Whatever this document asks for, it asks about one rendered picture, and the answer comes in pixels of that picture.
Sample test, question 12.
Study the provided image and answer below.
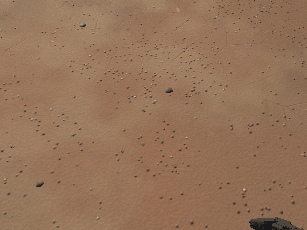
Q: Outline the robot right hand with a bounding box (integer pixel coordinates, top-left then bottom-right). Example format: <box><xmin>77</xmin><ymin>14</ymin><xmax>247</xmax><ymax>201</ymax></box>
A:
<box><xmin>249</xmin><ymin>217</ymin><xmax>304</xmax><ymax>230</ymax></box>

